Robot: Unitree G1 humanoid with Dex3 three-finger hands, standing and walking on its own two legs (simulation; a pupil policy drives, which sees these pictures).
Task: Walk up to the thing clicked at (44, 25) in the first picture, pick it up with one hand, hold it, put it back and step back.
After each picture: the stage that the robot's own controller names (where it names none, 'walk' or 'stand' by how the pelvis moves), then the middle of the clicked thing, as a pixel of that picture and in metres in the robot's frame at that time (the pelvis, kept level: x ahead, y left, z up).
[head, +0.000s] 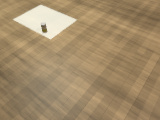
stand; (43, 27) +1.75 +0.54 -0.72
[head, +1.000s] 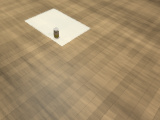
walk; (56, 32) +1.66 +0.28 -0.70
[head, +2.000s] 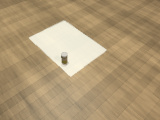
walk; (64, 58) +1.12 +0.18 -0.71
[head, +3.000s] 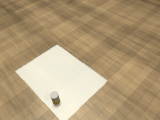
walk; (55, 98) +0.69 +0.27 -0.69
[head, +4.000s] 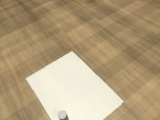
walk; (63, 117) +0.48 +0.24 -0.71
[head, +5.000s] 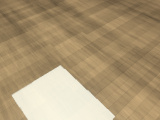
stand; out of the picture +0.40 +0.22 -0.72
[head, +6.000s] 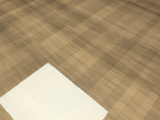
stand; out of the picture +0.33 +0.25 -0.71
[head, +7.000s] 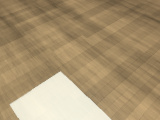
stand; out of the picture +0.30 +0.21 -0.72
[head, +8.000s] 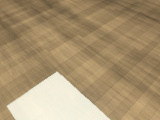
stand; out of the picture +0.31 +0.23 -0.73
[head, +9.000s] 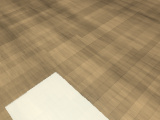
stand; out of the picture +0.29 +0.23 -0.73
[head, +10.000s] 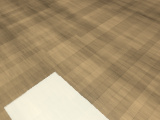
stand; out of the picture +0.29 +0.23 -0.73
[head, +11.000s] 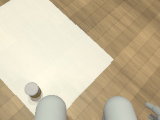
go down; (33, 90) +0.35 +0.24 -0.42
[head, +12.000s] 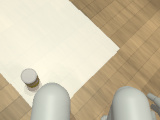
go down; (30, 78) +0.38 +0.25 -0.31
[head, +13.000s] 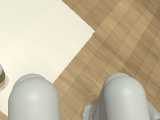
close in; out of the picture +0.36 +0.27 -0.23
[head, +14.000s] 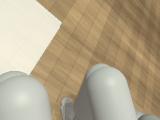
close; out of the picture +0.36 +0.28 -0.22
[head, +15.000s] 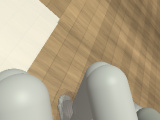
close; out of the picture +0.36 +0.28 -0.21
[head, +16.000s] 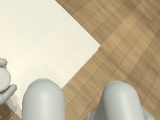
lift; out of the picture +0.30 +0.28 -0.11
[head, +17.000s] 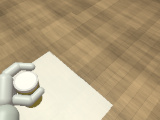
lift; (29, 90) +0.32 +0.18 +0.03
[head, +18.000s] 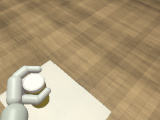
hold; (37, 91) +0.33 +0.17 +0.01
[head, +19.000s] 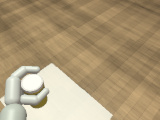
hold; (35, 91) +0.33 +0.18 +0.01
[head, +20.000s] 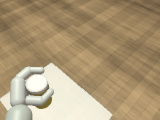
hold; (40, 92) +0.33 +0.16 +0.01
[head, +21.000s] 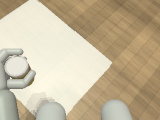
crouch; (21, 72) +0.38 +0.22 -0.07
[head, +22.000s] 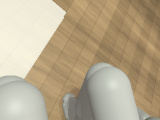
lower; out of the picture +0.38 +0.30 -0.22
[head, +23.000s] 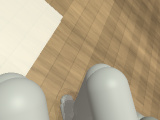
lower; out of the picture +0.37 +0.31 -0.21
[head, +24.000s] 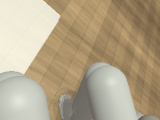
lower; out of the picture +0.37 +0.30 -0.22
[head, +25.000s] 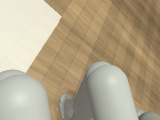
lower; out of the picture +0.36 +0.29 -0.22
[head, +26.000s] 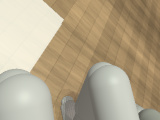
loosen; out of the picture +0.35 +0.29 -0.21
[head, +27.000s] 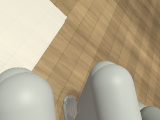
withdraw; out of the picture +0.35 +0.28 -0.21
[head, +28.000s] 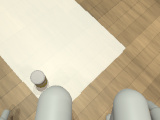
walk; (39, 79) +0.38 +0.23 -0.36
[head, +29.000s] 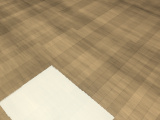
stand; out of the picture +0.30 +0.22 -0.66
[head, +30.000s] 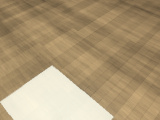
stand; out of the picture +0.32 +0.24 -0.66
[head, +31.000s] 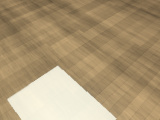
stand; out of the picture +0.32 +0.22 -0.70
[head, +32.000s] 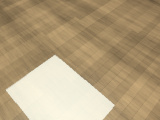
walk; out of the picture +0.34 +0.21 -0.71
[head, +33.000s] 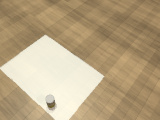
walk; (50, 101) +0.52 +0.21 -0.70
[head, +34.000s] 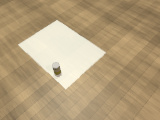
walk; (56, 68) +0.86 +0.30 -0.69
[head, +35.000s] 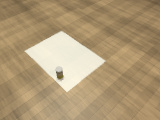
stand; (59, 72) +0.98 +0.26 -0.71
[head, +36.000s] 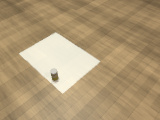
stand; (54, 74) +0.97 +0.29 -0.73
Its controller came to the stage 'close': yes
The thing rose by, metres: 0.72
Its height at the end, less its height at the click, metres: +0.00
